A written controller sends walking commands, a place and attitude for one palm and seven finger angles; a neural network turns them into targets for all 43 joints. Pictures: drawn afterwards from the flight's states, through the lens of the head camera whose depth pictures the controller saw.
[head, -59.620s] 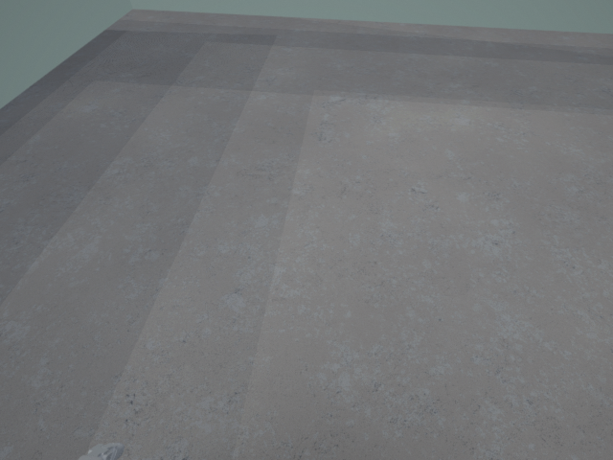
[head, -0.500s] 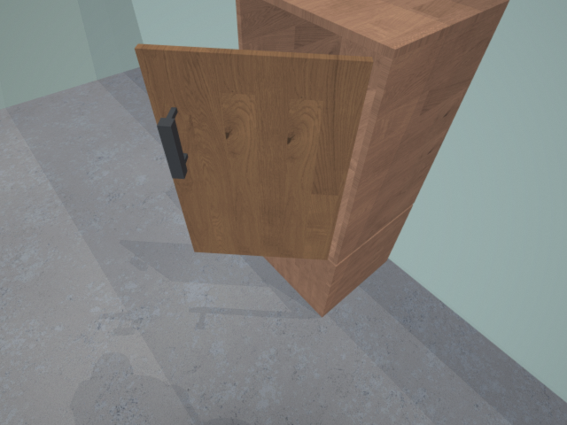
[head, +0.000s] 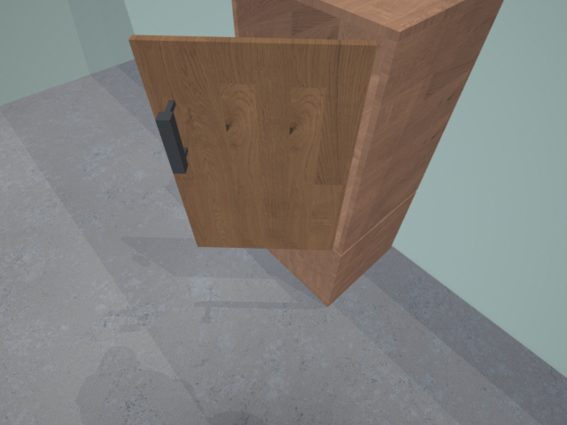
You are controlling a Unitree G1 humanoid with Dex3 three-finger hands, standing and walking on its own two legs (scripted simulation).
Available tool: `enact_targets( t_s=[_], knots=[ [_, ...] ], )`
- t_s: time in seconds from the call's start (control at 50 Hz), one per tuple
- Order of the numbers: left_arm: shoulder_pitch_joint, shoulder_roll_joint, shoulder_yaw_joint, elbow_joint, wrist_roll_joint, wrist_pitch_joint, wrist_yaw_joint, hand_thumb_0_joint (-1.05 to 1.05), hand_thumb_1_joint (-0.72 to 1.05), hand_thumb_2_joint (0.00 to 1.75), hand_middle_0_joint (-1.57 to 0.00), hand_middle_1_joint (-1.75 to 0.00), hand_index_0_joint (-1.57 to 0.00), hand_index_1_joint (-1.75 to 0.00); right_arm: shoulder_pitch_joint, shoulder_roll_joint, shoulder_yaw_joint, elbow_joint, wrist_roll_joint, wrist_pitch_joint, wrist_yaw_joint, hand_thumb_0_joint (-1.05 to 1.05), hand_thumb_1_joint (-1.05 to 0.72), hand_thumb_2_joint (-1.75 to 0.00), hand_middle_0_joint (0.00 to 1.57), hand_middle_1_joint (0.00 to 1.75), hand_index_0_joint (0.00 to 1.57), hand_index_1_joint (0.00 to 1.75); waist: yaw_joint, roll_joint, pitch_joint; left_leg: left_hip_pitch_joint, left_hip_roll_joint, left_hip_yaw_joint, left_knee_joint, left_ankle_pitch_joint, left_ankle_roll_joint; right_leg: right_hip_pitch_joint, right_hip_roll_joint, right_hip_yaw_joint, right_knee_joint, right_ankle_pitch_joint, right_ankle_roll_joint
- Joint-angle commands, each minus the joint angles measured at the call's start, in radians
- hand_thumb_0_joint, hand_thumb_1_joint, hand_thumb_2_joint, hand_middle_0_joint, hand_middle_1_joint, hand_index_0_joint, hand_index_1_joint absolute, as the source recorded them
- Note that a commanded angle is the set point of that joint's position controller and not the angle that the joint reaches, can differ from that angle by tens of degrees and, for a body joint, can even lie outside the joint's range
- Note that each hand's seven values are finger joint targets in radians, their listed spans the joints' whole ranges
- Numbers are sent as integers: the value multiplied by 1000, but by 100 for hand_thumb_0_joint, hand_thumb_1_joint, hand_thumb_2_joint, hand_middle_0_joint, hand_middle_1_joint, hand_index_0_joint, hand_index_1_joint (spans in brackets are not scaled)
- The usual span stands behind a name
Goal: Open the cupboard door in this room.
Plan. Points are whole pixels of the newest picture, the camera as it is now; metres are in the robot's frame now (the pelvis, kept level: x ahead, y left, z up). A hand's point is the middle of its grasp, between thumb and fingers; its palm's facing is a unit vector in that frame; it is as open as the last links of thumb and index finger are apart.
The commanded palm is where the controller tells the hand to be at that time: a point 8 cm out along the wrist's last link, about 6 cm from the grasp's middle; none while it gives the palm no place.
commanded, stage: look again from close up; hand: left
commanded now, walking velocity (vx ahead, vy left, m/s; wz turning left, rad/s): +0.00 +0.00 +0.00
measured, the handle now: (175, 137) +0.59 +0.24 +0.06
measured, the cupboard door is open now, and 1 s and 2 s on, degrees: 46 46 46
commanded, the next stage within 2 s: shuffle to correct the standing spot in 0.42 s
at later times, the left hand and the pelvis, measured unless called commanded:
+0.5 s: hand out of the picture -0.01 +0.19 -0.17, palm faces -0.02 -0.98 -0.21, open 7.3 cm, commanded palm none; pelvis -0.02 +0.01 +0.00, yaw -2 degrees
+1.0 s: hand out of the picture +0.04 +0.19 -0.18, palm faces -0.03 -0.98 -0.20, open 7.3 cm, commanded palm none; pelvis +0.03 +0.01 -0.01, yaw -3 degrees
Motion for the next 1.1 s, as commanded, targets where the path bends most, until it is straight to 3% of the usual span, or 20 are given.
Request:
enact_targets(
  t_s=[0.0, 0.1, 0.16, 0.24, 0.5, 0.58, 0.64, 0.7, 0.74, 0.78, 0.8, 0.82, 0.84, 0.86, 0.92, 0.98, 1.0, 1.02, 1.04, 1.08],
  knots=[
    [76, 126, 26, -60, -1, -9, 6, 0, 90, 90, -20, -30, -20, -30, 89, -96, -7, -68, -1, -24, 1, 0, -90, -90, 20, 30, 20, 30, 2, 34, -117, 104, 76, -76, 8, 465, 45, -56, -85, 61, 38, 396, -44],
    [58, 126, 20, -72, -1, 13, -1, 0, 90, 90, -20, -30, -20, -30, 60, -104, -2, -78, -2, -14, 0, 0, -90, -90, 20, 30, 20, 30, 12, -38, 5, 42, 70, -86, -59, 293, 50, -122, -73, 66, 14, 212, -34],
    [48, 131, 16, -74, 1, 20, -7, 0, 90, 90, -20, -30, -20, -30, 34, -99, -1, -75, -4, -10, 5, 0, -90, -90, 20, 30, 20, 30, 20, -19, 63, 7, 62, -93, -118, 140, 52, -156, -70, 80, -20, 96, -30],
    [37, 152, 16, -79, 1, 26, -13, 0, 90, 90, -20, -30, -20, -30, 40, -114, -2, -73, -3, -8, 10, 0, -90, -90, 20, 30, 20, 30, 18, -40, 68, -2, 59, -96, -163, 15, 47, -176, -72, 84, -42, 6, -28],
    [52, 166, 17, -51, 1, 16, -17, 0, 90, 90, -20, -30, -20, -30, 33, -119, -2, -33, 4, -23, 4, 0, -90, -90, 20, 30, 20, 30, 24, -26, -7, 81, 70, -66, -141, 192, 44, -146, -91, 99, -49, 179, -22],
    [82, 155, 21, -38, 9, 22, -25, 0, 90, 90, -20, -30, -20, -30, 40, -104, -6, -29, -3, -9, 14, 0, -90, -90, 20, 30, 20, 30, 28, -46, 50, 22, 45, -47, -121, -90, 46, -185, -91, 125, -73, -103, -46],
    [93, 171, 32, -39, 9, 22, -31, 0, 90, 90, -20, -30, -20, -30, 37, -90, -7, -40, -6, -7, 21, 0, -90, -90, 20, 30, 20, 30, 29, -81, 96, -35, 11, -15, -56, -132, 37, -209, -118, 177, -110, -195, -72],
    [113, 184, 45, -34, 9, 17, -31, 0, 90, 90, -20, -30, -20, -30, 44, -71, -5, -51, -5, -16, 21, 0, -90, -90, 20, 30, 20, 30, 29, -129, 96, -74, -14, 23, 23, -75, 32, -164, -151, 208, -106, -89, -98],
    [123, 182, 52, -32, 9, 15, -31, 0, 90, 90, -20, -30, -20, -30, 58, -70, -4, -50, -4, -26, 19, 0, -90, -90, 20, 30, 20, 30, 24, -106, 77, -42, -13, 23, 26, -6, 38, -153, -150, 181, -58, 21, -99],
    [111, 161, 52, -39, 10, 14, -33, 0, 90, 90, -20, -30, -20, -30, 104, -91, -7, -30, -3, -34, 14, 0, -90, -90, 20, 30, 20, 30, 6, -7, 56, 59, 34, -22, -26, 120, 63, -196, -97, 89, 55, 96, -72],
    [99, 141, 49, -46, 11, 12, -34, 0, 90, 90, -20, -30, -20, -30, 159, -125, -14, -11, -5, -38, 8, 0, -90, -90, 20, 30, 20, 30, -14, 96, 16, 162, 98, -108, -62, 226, 101, -262, -47, 18, 185, 97, -55],
    [61, 117, 44, -63, 11, 8, -35, 0, 90, 90, -20, -30, -20, -30, 240, -162, -23, 11, -9, -40, 0, 0, -90, -90, 20, 30, 20, 30, -41, 207, -11, 252, 195, -239, -127, 332, 171, -362, 8, -64, 356, -36, -34],
    [6, 98, 38, -93, 10, 3, -33, 0, 90, 90, -20, -30, -20, -30, 291, -163, -26, 25, -12, -41, -5, 0, -90, -90, 20, 30, 20, 30, -60, 255, 4, 307, 277, -333, -191, 410, 240, -502, 10, -53, 511, -267, -35],
    [-52, 98, 40, -114, 11, 0, -32, 0, 90, 90, -20, -30, -20, -30, 305, -139, -21, 24, -10, -42, -6, 0, -90, -90, 20, 30, 20, 30, -65, 175, 33, 287, 317, -356, -195, 454, 282, -551, -30, -19, 584, -296, -46],
    [-42, 53, 39, -114, 7, 6, -43, 0, 90, 90, -20, -30, -20, -30, 167, -124, -15, -18, -19, -41, -4, 0, -90, -90, 20, 30, 20, 30, -1, 87, 24, 87, 270, -223, -204, 393, 235, -372, -72, -9, 448, -216, -40],
    [102, 45, 38, -58, 8, 6, -40, 0, 90, 90, -20, -30, -20, -30, 84, -107, -7, -29, -4, -36, -10, 0, -90, -90, 20, 30, 20, 30, 75, 23, -23, -28, 146, -68, -76, 348, 121, -71, -37, -54, 72, 160, -12],
    [137, 95, 44, -43, 8, -4, -31, 0, 90, 90, -20, -30, -20, -30, 91, -76, -2, -31, 4, -39, -9, 0, -90, -90, 20, 30, 20, 30, 81, -65, -44, -81, 91, -26, -16, 203, 66, 25, -114, 53, 17, 332, -24],
    [141, 159, 48, -35, 4, -11, -23, 0, 90, 90, -20, -30, -20, -30, 99, -47, 4, -38, 10, -34, -6, 0, -90, -90, 20, 30, 20, 30, 63, -184, -50, -125, 25, 3, 21, -34, 21, 28, -270, 229, -24, 532, -86],
    [117, 208, 50, -41, 0, -7, -25, 0, 90, 90, -20, -30, -20, -30, 126, -41, -2, -30, 9, -27, -4, 0, -90, -90, 20, 30, 20, 30, 36, -141, -57, -64, -8, 2, 35, -143, 8, -31, -341, 241, -39, 642, -141],
    [72, 191, 50, -50, 3, -7, -14, 0, 90, 90, -20, -30, -20, -30, 101, -15, -4, -20, 8, 0, -8, 0, -90, -90, 20, 30, 20, 30, 43, -267, -18, -96, 4, -4, 172, -231, -3, -28, -328, 215, -25, 959, -161]
  ],
)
